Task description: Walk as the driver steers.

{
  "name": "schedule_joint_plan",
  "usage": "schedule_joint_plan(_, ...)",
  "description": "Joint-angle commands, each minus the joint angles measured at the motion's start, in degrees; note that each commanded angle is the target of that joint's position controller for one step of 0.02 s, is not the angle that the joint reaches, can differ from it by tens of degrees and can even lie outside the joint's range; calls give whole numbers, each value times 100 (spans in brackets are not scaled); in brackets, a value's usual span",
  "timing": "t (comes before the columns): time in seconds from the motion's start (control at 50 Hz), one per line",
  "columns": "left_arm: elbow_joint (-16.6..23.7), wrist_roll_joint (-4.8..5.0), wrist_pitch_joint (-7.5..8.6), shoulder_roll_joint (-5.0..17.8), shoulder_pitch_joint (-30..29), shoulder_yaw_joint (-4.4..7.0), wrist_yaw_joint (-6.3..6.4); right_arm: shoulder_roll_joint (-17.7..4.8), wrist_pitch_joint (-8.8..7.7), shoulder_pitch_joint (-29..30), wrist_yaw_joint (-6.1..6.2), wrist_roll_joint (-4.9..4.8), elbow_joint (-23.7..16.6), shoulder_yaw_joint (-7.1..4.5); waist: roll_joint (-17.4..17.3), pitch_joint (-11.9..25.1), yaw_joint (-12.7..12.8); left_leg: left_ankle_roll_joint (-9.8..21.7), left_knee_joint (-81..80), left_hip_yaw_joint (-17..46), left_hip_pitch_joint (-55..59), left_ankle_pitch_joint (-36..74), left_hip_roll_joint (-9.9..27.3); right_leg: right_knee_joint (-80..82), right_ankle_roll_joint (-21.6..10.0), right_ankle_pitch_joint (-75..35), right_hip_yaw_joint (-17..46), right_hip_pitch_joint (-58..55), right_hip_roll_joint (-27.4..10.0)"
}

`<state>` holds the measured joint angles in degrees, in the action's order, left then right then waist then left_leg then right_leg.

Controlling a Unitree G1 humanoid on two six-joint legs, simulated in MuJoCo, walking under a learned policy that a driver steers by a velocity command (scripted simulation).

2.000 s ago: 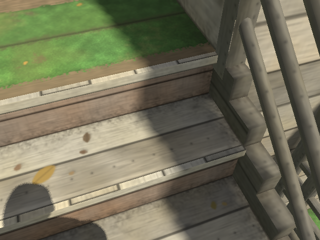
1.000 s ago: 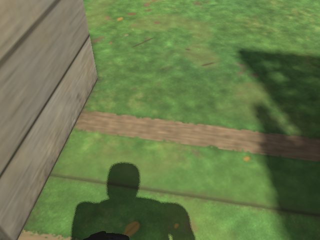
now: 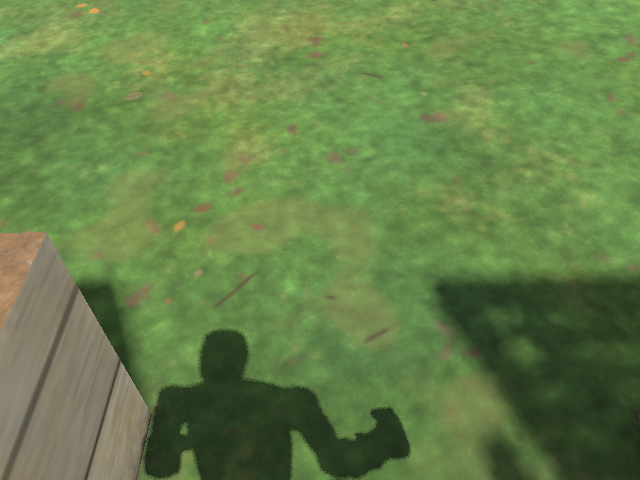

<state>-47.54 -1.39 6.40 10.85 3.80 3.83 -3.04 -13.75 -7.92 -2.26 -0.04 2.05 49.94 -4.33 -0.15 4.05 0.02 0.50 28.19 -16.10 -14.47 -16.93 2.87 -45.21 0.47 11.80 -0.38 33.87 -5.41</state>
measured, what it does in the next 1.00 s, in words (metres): walks ahead, turning right: right foot, then left foot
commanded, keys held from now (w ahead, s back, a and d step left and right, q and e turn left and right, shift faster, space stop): e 0.16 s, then w+e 0.58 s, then no key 0.26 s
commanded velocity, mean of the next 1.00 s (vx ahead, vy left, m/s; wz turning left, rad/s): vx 0.27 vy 0.00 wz -0.51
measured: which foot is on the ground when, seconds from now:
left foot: down 0.00-0.04, up 0.06-0.56, down 0.58-0.98, up 1.00-1.00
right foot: up 0.00-0.00, down 0.02-0.56, up 0.58-0.96, down 0.98-1.00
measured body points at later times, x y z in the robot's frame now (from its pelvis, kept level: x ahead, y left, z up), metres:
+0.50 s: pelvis +0.07 +0.00 +0.01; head +0.09 -0.02 +0.46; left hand +0.26 +0.20 -0.10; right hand +0.11 -0.29 -0.11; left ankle +0.12 +0.15 -0.69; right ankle +0.07 -0.12 -0.73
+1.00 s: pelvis +0.24 -0.04 -0.02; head +0.27 -0.05 +0.43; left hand +0.57 +0.01 -0.08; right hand +0.11 -0.26 -0.15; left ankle +0.12 +0.16 -0.70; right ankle +0.30 -0.18 -0.73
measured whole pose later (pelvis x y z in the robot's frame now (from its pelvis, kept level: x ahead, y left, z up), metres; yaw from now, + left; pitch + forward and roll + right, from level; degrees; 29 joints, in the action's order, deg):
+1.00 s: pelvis +0.24 -0.04 -0.02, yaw -30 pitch +4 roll +2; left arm -38.6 -0.7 4.6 12.6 -1.2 2.4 -2.7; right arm -12.2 -5.0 -22.3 1.0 0.4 50.6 -1.8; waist 2.1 1.2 -4.2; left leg -1.0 37.7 -6.9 -3.4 -29.6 0.5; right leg -33.2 -5.4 2.8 -2.6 32.1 -1.0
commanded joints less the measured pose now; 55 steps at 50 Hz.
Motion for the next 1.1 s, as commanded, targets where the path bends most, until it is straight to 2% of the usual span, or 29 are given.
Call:
schedule_joint_plan(0.02,302,54,208,577,171,209,103,-538,43,-2,108,-185,-247,-160,-45,269,126,735,-156,949,680,1424,1368,1424,-422,-1005,-100,-1002,343)
schedule_joint_plan(0.04,296,2,295,958,157,323,174,-210,117,-387,130,-249,-268,-126,739,566,-86,212,687,475,698,517,733,1858,-876,-3533,569,-1646,-2)
schedule_joint_plan(0.06,486,252,-98,1776,612,489,296,-620,288,-538,292,-315,-391,-175,1876,165,-165,-371,2435,74,-1415,-433,43,1519,-1397,-5024,2171,-2751,-946)
schedule_joint_plan(0.08,569,231,-306,1469,1050,428,322,-650,390,23,317,-322,-585,-153,1945,557,248,-541,3971,756,-2520,-2081,-352,1911,-2055,-4819,3014,-3376,-1356)
schedule_joint_plan(0.12,825,175,-383,1438,1006,389,311,-118,467,408,218,-254,-815,-21,550,1003,254,-317,5061,1699,-3045,-1604,-162,1815,-1695,-3592,2659,-3485,-986)
schedule_joint_plan(0.14,984,326,-465,1353,696,365,355,-113,460,570,222,-182,-947,-5,265,859,200,-297,4901,1873,-3165,-1256,-80,1984,-1526,-2735,2529,-3142,-867)
schedule_joint_plan(0.16,1165,349,-517,1134,423,280,418,-227,458,640,235,-153,-1061,-30,245,797,100,-287,4771,1977,-3025,-1030,4,2123,-1435,-2308,2445,-2831,-792)
schedule_joint_plan(0.18,968,143,-203,956,315,306,295,-363,126,-494,170,147,-847,-43,1102,1201,-208,-312,4805,2285,-2678,-416,159,2657,-1358,-142,2340,-2290,-612)
schedule_joint_plan(0.2,944,93,-135,929,346,285,272,-530,84,-564,153,199,-776,-107,766,806,-171,-427,4815,2124,-2637,-275,8,2947,-1342,835,2544,-2035,-512)
schedule_joint_plan(0.34,787,10,135,1005,909,224,155,-483,229,-546,185,174,-935,-8,508,456,-10,-769,4332,2185,-3391,167,-12,3035,-1566,1826,3007,-2111,-505)
schedule_joint_plan(0.4,909,159,281,1008,665,241,125,-412,303,-810,77,209,-907,73,529,384,-77,-687,3636,1994,-2846,86,35,3032,-1432,1797,2708,-1664,-358)
schedule_joint_plan(0.5,985,110,225,924,498,229,-54,-302,135,-1076,5,51,-913,125,561,197,-69,-568,1593,1710,-979,-489,-52,2597,-1356,1589,2660,-898,-133)
schedule_joint_plan(0.56,1267,99,72,603,216,167,-73,-572,-59,-2353,174,60,-700,-25,-79,156,-718,-192,143,2036,1079,-280,68,1339,-1287,2323,2905,171,377)
schedule_joint_plan(0.58,1383,63,100,220,37,60,-52,-840,-133,-3062,323,140,-461,-45,-742,205,-933,755,-396,3565,1875,-1284,1201,-525,-729,1948,2029,1331,1133)
schedule_joint_plan(0.6,1492,-171,221,-145,372,-14,-36,-1139,-179,-2516,189,102,-596,0,-1708,17,-412,2411,-1336,6396,2431,-1298,2357,-1495,-282,2075,1308,3409,1547)
schedule_joint_plan(0.62,1404,-271,217,135,-4,-48,-35,-791,-125,-1978,122,89,-567,104,-1137,-535,-393,2335,-1873,7010,2058,-2463,2699,-1976,-421,1172,1566,3994,622)
schedule_joint_plan(0.66,1081,-173,92,495,-92,44,98,-470,-69,-1285,80,-182,-609,199,-736,-380,-181,1527,-1472,4876,1166,-1790,1729,-2874,-392,192,777,3115,443)
schedule_joint_plan(0.7,941,-356,7,490,-221,75,17,21,-46,-1159,154,-73,-645,349,-465,-396,-186,1143,-1716,3238,719,183,1227,-2679,-302,-421,505,2251,257)
schedule_joint_plan(0.76,918,-228,-37,403,-466,59,-261,-244,-110,-1631,257,95,-573,314,-427,-425,-403,1142,-1864,2187,914,1956,1064,-2133,-94,-1030,169,1952,109)
schedule_joint_plan(0.82,992,-174,-38,291,-867,2,-234,-378,-82,-1713,104,-4,-514,255,-313,-405,-460,990,-1631,1297,889,3828,698,-656,-74,-1211,-303,1006,133)
schedule_joint_plan(0.9,1140,-95,-133,438,-1111,31,-164,-741,13,-2414,-43,-46,35,98,-378,-626,-331,747,-1245,1357,1797,5264,1258,677,-344,-581,-320,687,260)
schedule_joint_plan(0.92,1257,453,-162,504,-935,-11,-52,-1123,254,-2048,138,-182,-82,-54,-138,-978,-158,495,-584,1140,1430,6245,919,828,-466,-501,-727,235,716)
schedule_joint_plan(0.94,1067,388,-151,594,-124,33,-28,-1161,318,-1996,224,-279,-155,-60,-493,-440,179,440,-14,1110,1310,6476,805,1352,-583,-1110,-666,-740,871)
schedule_joint_plan(0.96,921,275,-175,955,483,162,58,-1015,322,-2040,186,-351,-200,-55,-574,19,358,288,707,960,1106,5644,515,1915,-696,-2046,-447,-1819,856)
schedule_joint_plan(0.98,827,75,-209,1418,1243,269,186,-749,224,-1843,160,-201,-428,15,-263,742,607,92,2013,892,-272,3626,148,1264,-1043,-4636,513,-3727,-89)
schedule_joint_plan(1.0,831,-164,-218,1615,1411,162,231,49,148,-2405,78,-83,-499,263,1400,1947,201,-326,4377,1232,-1853,-2057,-632,1053,-2359,-7518,2644,-5534,-2000)
schedule_joint_plan(1.02,832,-131,-230,1062,1567,9,196,-211,137,-2742,34,-200,-177,206,1151,2951,318,-352,4958,2375,-1626,-2411,-327,1201,-2606,-7418,2744,-5541,-1985)
schedule_joint_plan(1.04,826,-3,-267,841,1159,-1,149,-409,202,-2278,32,-341,-347,171,1108,2354,282,-415,4803,2232,-1962,-2006,-88,1511,-2372,-5881,2161,-4945,-1539)
schedule_joint_plan(1.1,1061,58,-386,659,-32,-71,211,-311,565,-1551,207,-214,-612,159,191,838,-213,-427,3691,1992,-1481,-1181,286,2362,-1600,-3174,1335,-2154,-957)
